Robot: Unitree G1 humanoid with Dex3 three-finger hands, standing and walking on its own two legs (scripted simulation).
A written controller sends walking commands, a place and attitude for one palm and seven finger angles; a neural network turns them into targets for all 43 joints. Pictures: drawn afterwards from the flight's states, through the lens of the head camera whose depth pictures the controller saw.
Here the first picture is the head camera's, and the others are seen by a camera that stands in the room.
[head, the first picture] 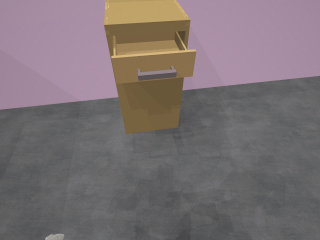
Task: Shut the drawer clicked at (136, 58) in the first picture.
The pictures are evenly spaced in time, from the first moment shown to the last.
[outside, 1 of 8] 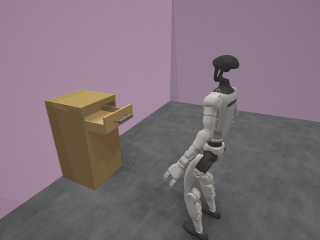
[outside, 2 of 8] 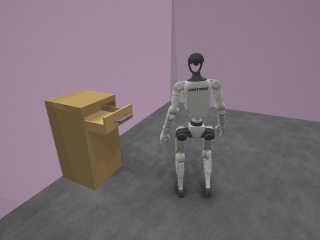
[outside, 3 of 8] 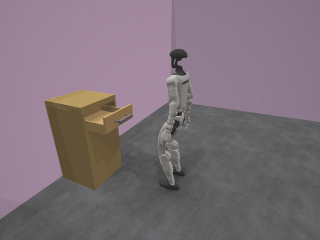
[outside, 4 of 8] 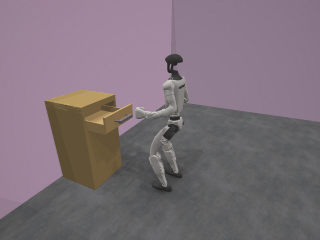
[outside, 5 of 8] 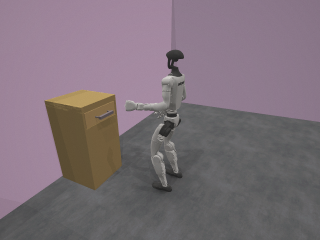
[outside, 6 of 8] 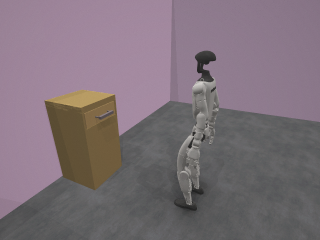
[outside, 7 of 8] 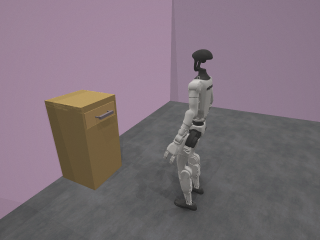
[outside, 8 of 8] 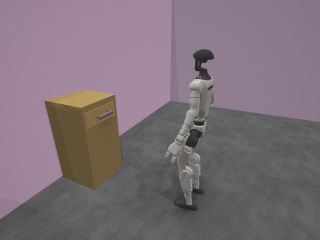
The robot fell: no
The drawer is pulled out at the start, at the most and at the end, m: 0.22 0.22 0.00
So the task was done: yes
